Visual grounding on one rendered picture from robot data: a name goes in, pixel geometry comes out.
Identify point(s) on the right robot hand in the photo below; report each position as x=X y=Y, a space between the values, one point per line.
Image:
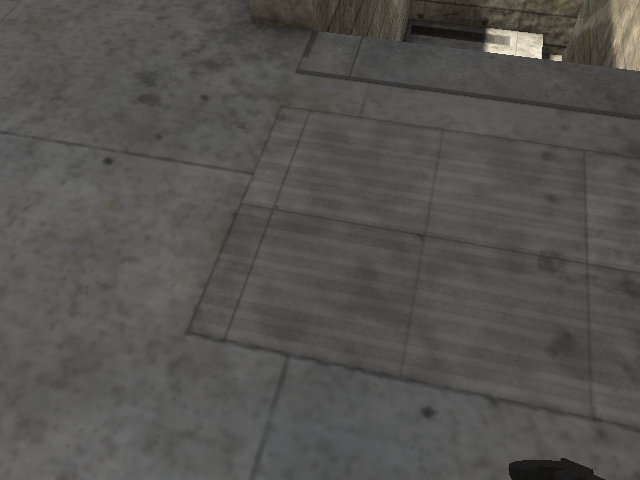
x=550 y=470

